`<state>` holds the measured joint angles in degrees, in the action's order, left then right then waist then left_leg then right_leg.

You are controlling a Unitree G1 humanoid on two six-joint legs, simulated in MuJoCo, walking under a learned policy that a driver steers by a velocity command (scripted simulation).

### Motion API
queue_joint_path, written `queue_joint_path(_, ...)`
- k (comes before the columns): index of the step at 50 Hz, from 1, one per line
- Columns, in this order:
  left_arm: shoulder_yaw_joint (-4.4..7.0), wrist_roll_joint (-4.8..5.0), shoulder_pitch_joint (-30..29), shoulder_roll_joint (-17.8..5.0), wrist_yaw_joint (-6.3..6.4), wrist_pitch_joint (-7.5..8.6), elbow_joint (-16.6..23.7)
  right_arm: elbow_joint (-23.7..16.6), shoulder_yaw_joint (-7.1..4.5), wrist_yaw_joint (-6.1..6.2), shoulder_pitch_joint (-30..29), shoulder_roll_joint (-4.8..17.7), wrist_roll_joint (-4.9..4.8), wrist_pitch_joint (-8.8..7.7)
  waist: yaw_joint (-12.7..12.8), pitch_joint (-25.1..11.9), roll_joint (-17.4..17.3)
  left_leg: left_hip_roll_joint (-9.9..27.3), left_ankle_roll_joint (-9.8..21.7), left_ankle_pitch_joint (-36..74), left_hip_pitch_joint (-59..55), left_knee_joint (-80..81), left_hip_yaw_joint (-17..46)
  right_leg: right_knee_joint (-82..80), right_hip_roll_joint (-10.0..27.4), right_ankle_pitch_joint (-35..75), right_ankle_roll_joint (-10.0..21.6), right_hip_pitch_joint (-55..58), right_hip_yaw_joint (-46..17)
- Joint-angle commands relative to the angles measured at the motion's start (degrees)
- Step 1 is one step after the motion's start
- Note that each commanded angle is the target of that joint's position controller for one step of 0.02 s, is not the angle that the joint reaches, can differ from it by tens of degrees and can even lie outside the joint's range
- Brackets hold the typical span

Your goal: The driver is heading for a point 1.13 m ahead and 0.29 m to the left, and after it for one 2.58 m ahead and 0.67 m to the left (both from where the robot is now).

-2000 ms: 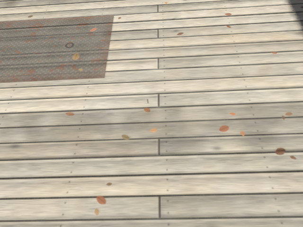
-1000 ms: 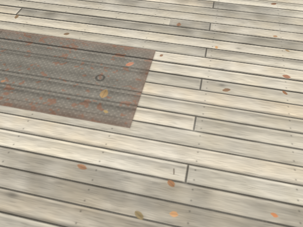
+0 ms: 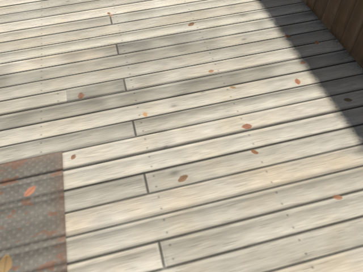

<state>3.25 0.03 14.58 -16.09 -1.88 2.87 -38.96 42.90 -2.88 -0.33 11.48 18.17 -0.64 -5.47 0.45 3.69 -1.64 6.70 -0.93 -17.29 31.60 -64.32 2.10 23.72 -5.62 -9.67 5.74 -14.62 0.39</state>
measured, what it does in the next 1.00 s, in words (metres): walks ahead, turning left: left foot, then right foot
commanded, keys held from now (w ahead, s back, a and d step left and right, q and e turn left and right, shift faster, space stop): w+q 0.78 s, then w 0.22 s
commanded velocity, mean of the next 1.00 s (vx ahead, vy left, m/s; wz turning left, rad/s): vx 0.50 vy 0.00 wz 0.38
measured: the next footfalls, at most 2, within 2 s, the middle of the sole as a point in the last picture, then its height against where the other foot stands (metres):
left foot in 0.36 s outside the picture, level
right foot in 0.82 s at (184, 211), level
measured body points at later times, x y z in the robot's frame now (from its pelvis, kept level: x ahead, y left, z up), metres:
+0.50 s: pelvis +0.29 +0.08 -0.01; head +0.33 +0.10 +0.44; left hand +0.35 +0.38 -0.12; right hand +0.48 -0.16 -0.11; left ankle +0.33 +0.16 -0.74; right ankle +0.23 -0.08 -0.65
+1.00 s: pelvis +0.58 +0.11 +0.00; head +0.60 +0.11 +0.45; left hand +0.55 +0.40 -0.10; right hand +0.81 -0.08 -0.11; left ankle +0.47 +0.21 -0.66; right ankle +0.65 +0.03 -0.74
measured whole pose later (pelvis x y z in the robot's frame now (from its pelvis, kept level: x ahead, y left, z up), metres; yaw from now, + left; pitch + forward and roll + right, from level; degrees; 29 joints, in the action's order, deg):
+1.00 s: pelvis +0.58 +0.11 +0.00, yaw +28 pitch +1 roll -1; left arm 2.9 -0.4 14.9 -15.2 -1.2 5.8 -42.9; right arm 40.3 -2.9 0.3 16.6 17.4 -0.9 -2.2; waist 1.0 0.5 -2.6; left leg -0.1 1.1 -20.3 27.0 -64.8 4.5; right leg 24.3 -2.6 -10.5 2.0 -15.1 0.0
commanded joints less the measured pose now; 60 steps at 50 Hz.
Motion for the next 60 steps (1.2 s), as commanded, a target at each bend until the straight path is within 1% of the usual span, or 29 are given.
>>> queue_joint_path(1, 1.87, -0.36, -1.3, -7.7, 0.61, 2.27, 2.5, -1.5, -1.15, 0.23, 3.6, 4.4, 0.21, 1.10, -1.2, -5.0, 4.1, 2.6, -1.5, 7.0, 4.4, 3.5, 0.6, -13.4, 16.5, 18.7, 10.1, 4.8, -11.3)
queue_joint_path(5, 1.55, -0.66, -0.2, -7.7, 1.32, 2.52, 0.2, -2.5, -0.51, -0.34, -2.1, 2.9, -0.25, 0.85, 1.2, -1.9, 4.4, 1.3, -1.1, 22.2, 5.5, 17.8, 0.2, -15.7, 13.8, 15.8, 6.4, 5.6, -3.1)
queue_joint_path(7, 1.67, -0.65, 1.0, -8.5, 1.49, 2.64, -0.9, -3.5, -0.09, -0.95, -5.6, 2.0, -0.61, 0.52, 3.0, -0.5, 4.2, -0.2, -0.4, 26.7, 4.4, 24.1, -0.7, -17.1, 14.6, 13.2, 5.5, 6.7, -1.2)
queue_joint_path(12, 2.18, 0.05, 4.0, -9.2, 1.76, 1.46, -4.2, -6.5, 0.11, -2.83, -10.5, 1.8, -0.73, 0.28, 4.7, 1.7, 3.3, -2.3, 2.4, 22.3, 9.7, 31.2, -0.8, -14.0, 19.1, 18.3, 4.7, 19.0, 1.0)
queue_joint_path(15, 2.75, 0.31, 2.6, -10.8, 2.63, 0.13, -4.3, -7.7, -0.54, -3.65, -8.2, 3.1, -0.31, 0.57, 2.1, -1.5, 5.3, -5.8, 5.3, 12.8, 5.3, 31.7, -4.7, -5.6, 19.9, 40.4, 2.7, 23.5, 3.1)
queue_joint_path(16, 2.94, 0.27, 2.1, -11.6, 3.07, -0.37, -4.1, -7.3, -1.37, -3.52, -4.5, 4.7, -0.20, 0.90, 0.0, -4.7, 6.5, -8.0, 6.5, 9.8, 0.0, 31.1, -6.5, 0.6, 19.4, 50.6, 1.8, 23.9, 3.9)
queue_joint_path(17, 2.80, 0.28, 1.2, -11.6, 3.52, -0.92, -3.7, -5.8, -2.75, -3.13, 2.8, 7.1, -0.17, 1.10, -4.3, -9.0, 6.0, -10.3, 8.2, 10.8, -10.4, 32.8, -7.5, 11.2, 17.7, 54.8, 0.3, 20.9, 5.9)
queue_joint_path(18, 2.14, -0.19, 1.6, -10.5, 4.06, -0.77, -2.8, -4.4, -4.29, -2.33, 11.8, 10.7, -0.32, 1.47, -8.5, -14.6, 2.5, -6.3, 11.3, 13.9, -27.4, 33.6, 0.3, 26.6, 15.8, 43.2, -1.9, 9.3, 6.8)
queue_joint_path(19, -0.28, -1.49, 8.6, -3.3, 2.97, 0.74, -0.4, -4.3, -5.59, -1.96, 14.5, 16.3, -0.59, 1.38, -3.9, -21.7, -12.1, 8.7, 22.6, 5.4, -50.3, 35.7, 30.8, 49.3, 4.1, -3.5, -6.2, -17.1, 5.0)
queue_joint_path(20, -0.25, -0.74, 4.8, -5.9, 1.86, 2.86, -0.9, -5.0, -4.17, -1.84, 15.7, 11.3, -0.84, 1.26, -6.9, -27.2, -9.0, 11.9, 24.6, -0.3, -56.2, 44.4, 45.7, 56.9, 1.0, -22.5, -6.0, -26.0, -6.1)
queue_joint_path(21, 0.56, 1.67, -0.4, -9.0, 0.92, 4.33, 1.1, -5.1, -3.40, -1.55, 13.5, 9.0, -0.30, 1.28, -7.8, -19.2, -5.8, 10.5, 21.3, -0.3, -51.4, 46.1, 37.3, 56.8, 4.8, -18.5, -4.8, -30.9, -8.0)
queue_joint_path(22, 0.11, 1.76, -3.3, -8.4, 0.86, 5.13, 2.2, -5.8, -3.20, -1.35, 10.1, 8.3, -0.22, 1.30, -6.2, -13.6, -0.2, 8.3, 19.5, 3.1, -43.1, 46.6, 30.8, 52.2, 7.4, -14.2, -4.2, -30.3, -7.1)
queue_joint_path(23, 0.31, 0.43, -4.7, -8.2, 1.17, 5.31, 2.3, -6.5, -2.82, -1.29, 6.7, 7.2, -0.20, 1.42, -3.9, -8.5, 3.0, 6.2, 18.5, 9.5, -34.6, 47.7, 25.9, 46.4, 9.1, -12.0, -4.6, -28.3, -6.2)
queue_joint_path(24, 0.73, -0.37, -3.9, -8.6, 1.40, 4.81, 2.3, -7.3, -2.32, -1.07, 4.6, 6.0, 0.41, 1.39, -1.8, -7.3, 1.6, 4.6, 18.2, 14.9, -29.1, 48.9, 22.7, 43.3, 10.4, -10.1, -5.2, -24.2, -6.3)
queue_joint_path(28, 0.24, -1.14, -2.2, -6.3, 2.00, 2.63, 2.1, -7.6, -2.70, -0.07, 3.1, 7.3, 0.13, 1.42, 0.5, -5.0, -0.7, 1.4, 18.6, 23.6, -18.3, 51.6, 16.0, 33.1, 10.5, -6.2, -9.3, -19.8, -3.9)
queue_joint_path(33, -0.77, -0.56, -12.8, -4.0, 1.69, 3.00, 4.2, -5.9, -3.22, 1.18, 6.6, 8.7, -0.54, 2.46, -3.9, -4.1, -2.7, -2.9, 13.9, 16.1, -14.3, 50.0, 12.3, 12.1, 6.5, 13.2, -10.8, -13.4, -2.9)
queue_joint_path(38, 0.66, 0.44, -14.8, -7.1, 0.78, 4.17, 5.0, -4.8, -3.29, 1.49, 8.8, 8.1, -0.90, 3.38, -3.6, -4.5, -4.7, 0.4, 12.0, 10.5, -21.8, 43.4, 20.9, 4.5, 5.4, 9.3, -8.5, -10.6, -5.9)
queue_joint_path(40, 1.63, 0.47, -8.9, -8.3, 0.86, 4.69, 3.4, -5.0, -3.02, 1.44, 7.4, 6.9, -0.55, 3.62, -0.1, -5.7, -5.8, -0.1, 10.3, 12.3, -22.5, 38.6, 21.6, 1.9, 5.7, 7.1, -5.9, -3.8, -4.4)
queue_joint_path(41, 2.37, -0.35, -3.5, -9.8, 1.16, 5.03, 2.4, -5.2, -2.07, 1.25, 8.0, 4.2, -0.16, 3.42, 2.3, -10.1, -4.6, -2.7, 8.6, 13.9, -20.8, 30.9, 18.9, 1.7, 8.7, 6.5, -3.4, 5.7, -6.1)
queue_joint_path(42, 2.99, -1.08, 4.5, -12.5, 1.51, 5.02, 1.7, -5.8, -0.70, 1.15, 9.9, 0.7, 0.92, 3.23, 4.5, -17.8, 3.0, -6.9, 6.4, 2.7, -14.3, 15.0, 13.4, 1.9, 18.5, 3.1, 0.1, 19.4, -16.9)
queue_joint_path(43, 4.30, -1.18, 8.6, -16.8, 0.79, 4.20, -1.5, -6.9, -0.13, 1.10, 17.7, -0.8, -1.23, 2.63, 0.8, -20.8, 23.3, -13.2, 3.1, -16.8, 5.6, -1.7, 7.5, -5.0, 28.4, -12.4, 9.5, 32.2, -44.7)
queue_joint_path(44, 3.09, 0.39, 7.0, -10.9, 0.41, 4.14, -0.5, -5.0, -1.12, 1.31, 16.1, 5.1, -1.59, 2.53, 2.7, -15.5, 14.4, -9.3, 2.4, -14.5, 11.7, -7.9, 9.9, -7.7, 27.7, -24.1, 8.6, 29.5, -46.7)
queue_joint_path(45, 2.25, 0.45, 4.8, -7.9, 0.60, 3.84, -0.3, -5.8, -1.80, 1.22, 9.3, 7.4, -1.18, 2.58, 4.1, -8.9, 9.1, -7.7, 2.3, -9.1, 13.1, -8.8, 8.8, -7.7, 25.1, -21.1, 6.4, 23.5, -37.1)
queue_joint_path(46, 1.82, -0.25, 2.5, -7.3, 0.62, 3.55, 0.1, -6.5, -1.67, 1.30, 5.6, 6.7, -0.47, 2.53, 3.5, -6.2, 5.2, -6.1, 2.2, -5.6, 11.7, -7.5, 7.0, -8.2, 22.6, -13.5, 5.4, 18.0, -30.5)
queue_joint_path(48, 1.08, -0.80, 0.8, -5.6, 0.87, 3.41, -0.7, -7.6, -1.61, 0.73, 3.1, 4.9, 0.03, 2.03, 1.5, -3.4, 6.2, -3.3, 2.1, -1.5, 8.8, -2.1, 6.0, -10.2, 19.2, -1.9, 5.4, 11.5, -22.5)
queue_joint_path(50, 0.91, -0.24, 1.2, -5.2, 0.91, 3.61, -1.7, -7.3, -1.14, 0.27, 3.9, 2.9, -0.13, 2.06, 0.6, -4.1, 7.9, -2.4, 1.6, -1.0, 6.8, 2.2, 3.8, -11.8, 17.9, 3.7, 6.2, 9.9, -18.5)
queue_joint_path(54, 1.72, 0.54, 2.4, -8.6, 1.25, 3.25, -3.5, -9.0, 0.18, -0.16, -2.1, 0.4, 0.48, 1.68, 1.8, -2.7, 6.2, -1.2, 0.4, 6.4, 6.8, 15.5, 1.1, -14.7, 17.9, 9.9, 7.3, 8.6, -12.8)
queue_joint_path(57, 1.75, 1.12, 4.4, -9.5, 1.34, 2.61, -5.1, -9.9, 0.57, -0.70, -7.6, -0.1, 0.21, 1.04, 3.7, -1.8, 6.1, -2.6, 0.1, 14.9, 2.3, 25.8, -0.6, -14.8, 16.2, 11.5, 5.9, 7.1, -8.7)
queue_joint_path(60, 1.78, 1.67, 7.9, -10.0, 1.43, 1.73, -6.9, -11.3, 0.25, -1.29, -11.7, 0.7, -0.28, 0.37, 4.5, -1.0, 6.2, -4.5, 0.2, 17.3, -1.2, 31.4, -0.8, -13.1, 17.2, 11.9, 5.3, 8.1, -10.0)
